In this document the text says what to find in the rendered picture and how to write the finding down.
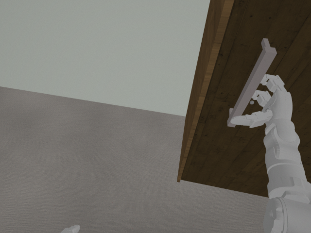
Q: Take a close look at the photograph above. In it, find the handle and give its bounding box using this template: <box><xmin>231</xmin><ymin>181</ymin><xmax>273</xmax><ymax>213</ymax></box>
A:
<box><xmin>227</xmin><ymin>38</ymin><xmax>277</xmax><ymax>127</ymax></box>

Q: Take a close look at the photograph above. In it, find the robot right hand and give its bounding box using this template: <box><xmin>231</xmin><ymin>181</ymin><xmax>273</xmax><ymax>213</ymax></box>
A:
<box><xmin>230</xmin><ymin>74</ymin><xmax>293</xmax><ymax>128</ymax></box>

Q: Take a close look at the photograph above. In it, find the right robot forearm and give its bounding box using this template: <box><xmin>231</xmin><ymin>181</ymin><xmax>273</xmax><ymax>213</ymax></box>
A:
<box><xmin>263</xmin><ymin>119</ymin><xmax>311</xmax><ymax>204</ymax></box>

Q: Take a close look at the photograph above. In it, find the robot right upper arm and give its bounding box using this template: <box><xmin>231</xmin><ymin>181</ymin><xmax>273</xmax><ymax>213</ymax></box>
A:
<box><xmin>263</xmin><ymin>197</ymin><xmax>311</xmax><ymax>233</ymax></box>

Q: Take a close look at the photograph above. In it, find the wardrobe door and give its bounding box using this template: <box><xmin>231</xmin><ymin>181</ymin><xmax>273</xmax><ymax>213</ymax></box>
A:
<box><xmin>181</xmin><ymin>0</ymin><xmax>311</xmax><ymax>197</ymax></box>

